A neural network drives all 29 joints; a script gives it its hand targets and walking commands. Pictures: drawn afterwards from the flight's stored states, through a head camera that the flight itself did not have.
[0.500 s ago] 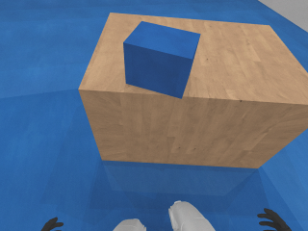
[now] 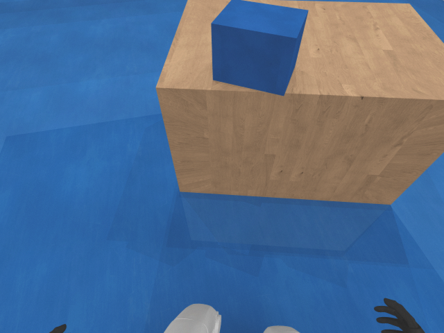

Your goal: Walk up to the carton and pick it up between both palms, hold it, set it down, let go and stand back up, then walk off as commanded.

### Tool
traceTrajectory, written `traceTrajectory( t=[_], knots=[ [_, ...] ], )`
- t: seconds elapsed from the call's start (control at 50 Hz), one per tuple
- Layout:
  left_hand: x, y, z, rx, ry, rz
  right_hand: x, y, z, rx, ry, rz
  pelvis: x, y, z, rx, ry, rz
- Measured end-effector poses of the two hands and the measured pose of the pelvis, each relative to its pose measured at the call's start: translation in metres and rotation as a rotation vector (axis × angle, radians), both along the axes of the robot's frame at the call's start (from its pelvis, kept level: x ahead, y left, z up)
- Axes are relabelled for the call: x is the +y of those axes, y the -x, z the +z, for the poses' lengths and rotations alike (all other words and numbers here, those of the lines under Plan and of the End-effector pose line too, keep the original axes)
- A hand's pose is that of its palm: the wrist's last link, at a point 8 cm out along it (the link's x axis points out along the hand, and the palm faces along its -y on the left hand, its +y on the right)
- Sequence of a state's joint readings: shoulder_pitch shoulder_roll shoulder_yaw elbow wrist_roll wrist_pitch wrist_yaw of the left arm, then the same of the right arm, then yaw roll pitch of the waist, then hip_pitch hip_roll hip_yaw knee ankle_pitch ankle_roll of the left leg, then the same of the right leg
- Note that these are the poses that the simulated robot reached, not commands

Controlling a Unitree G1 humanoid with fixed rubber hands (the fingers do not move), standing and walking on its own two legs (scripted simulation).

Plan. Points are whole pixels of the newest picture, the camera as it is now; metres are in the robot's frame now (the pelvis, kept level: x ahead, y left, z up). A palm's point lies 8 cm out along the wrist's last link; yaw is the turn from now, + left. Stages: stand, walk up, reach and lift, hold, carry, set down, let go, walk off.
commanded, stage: walk off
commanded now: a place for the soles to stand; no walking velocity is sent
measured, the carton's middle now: (257, 47) +0.94 -0.08 +0.00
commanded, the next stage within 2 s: stand in 1.32 s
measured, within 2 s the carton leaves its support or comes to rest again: neither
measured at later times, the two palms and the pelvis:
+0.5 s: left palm out of the picture -0.05 +0.33 -0.13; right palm out of the picture -0.06 -0.29 -0.06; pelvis -0.15 +0.02 +0.00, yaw -1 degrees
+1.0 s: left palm out of the picture -0.15 +0.18 -0.10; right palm out of the picture -0.15 -0.46 -0.09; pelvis -0.23 -0.14 -0.01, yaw -4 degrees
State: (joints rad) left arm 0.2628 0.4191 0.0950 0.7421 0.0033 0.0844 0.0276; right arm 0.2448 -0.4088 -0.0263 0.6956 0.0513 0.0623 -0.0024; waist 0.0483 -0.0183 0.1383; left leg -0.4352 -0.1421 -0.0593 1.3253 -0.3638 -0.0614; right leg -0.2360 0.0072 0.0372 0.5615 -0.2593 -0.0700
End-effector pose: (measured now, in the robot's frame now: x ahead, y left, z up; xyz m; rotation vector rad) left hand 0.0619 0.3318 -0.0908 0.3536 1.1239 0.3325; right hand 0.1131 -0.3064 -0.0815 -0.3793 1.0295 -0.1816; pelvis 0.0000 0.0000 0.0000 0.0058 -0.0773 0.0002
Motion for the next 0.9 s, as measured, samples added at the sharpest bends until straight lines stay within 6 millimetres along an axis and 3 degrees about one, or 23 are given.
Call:
traceTrajectory(
  t=[0.06,0.1,0.18,0.28,0.44,0.58,0.72,0.82,0.9],
  knots=[
    [0.009,-0.012,-0.002,-0.063,0.014,-0.040,0.010,0.036,-0.005,0.049,0.012,-0.011,0.012,0.023,-0.004,0.029,0.013,0.004],
    [0.016,-0.008,-0.013,-0.082,0.040,-0.058,0.018,0.055,-0.010,0.061,0.035,-0.013,0.023,0.040,-0.012,0.044,0.026,0.004],
    [0.017,0.028,-0.026,-0.038,0.111,-0.059,0.034,0.088,0.002,0.054,0.056,-0.032,0.034,0.067,-0.007,0.024,0.019,-0.002],
    [0.015,0.057,-0.036,-0.018,0.159,-0.065,0.033,0.114,0.025,0.022,0.128,-0.047,0.039,0.094,-0.001,0.026,0.054,-0.014],
    [0.005,0.102,-0.044,0.029,0.171,-0.083,0.024,0.157,0.023,0.031,0.150,-0.048,0.031,0.135,-0.003,0.062,0.051,-0.020],
    [-0.023,0.129,-0.042,0.024,0.154,-0.105,-0.006,0.193,0.014,0.012,0.130,-0.059,0.002,0.169,-0.007,0.053,0.031,-0.034],
    [-0.078,0.150,-0.039,0.008,0.136,-0.145,-0.063,0.233,-0.001,-0.013,0.104,-0.090,-0.052,0.200,-0.017,0.026,-0.003,-0.066],
    [-0.122,0.190,-0.044,0.037,0.099,-0.143,-0.117,0.250,-0.026,-0.027,0.086,-0.094,-0.100,0.218,-0.033,0.006,-0.031,-0.077],
    [-0.140,0.216,-0.023,0.054,0.063,-0.114,-0.136,0.255,-0.017,-0.023,0.065,-0.083,-0.122,0.226,-0.018,0.009,-0.044,-0.065]
  ],
)
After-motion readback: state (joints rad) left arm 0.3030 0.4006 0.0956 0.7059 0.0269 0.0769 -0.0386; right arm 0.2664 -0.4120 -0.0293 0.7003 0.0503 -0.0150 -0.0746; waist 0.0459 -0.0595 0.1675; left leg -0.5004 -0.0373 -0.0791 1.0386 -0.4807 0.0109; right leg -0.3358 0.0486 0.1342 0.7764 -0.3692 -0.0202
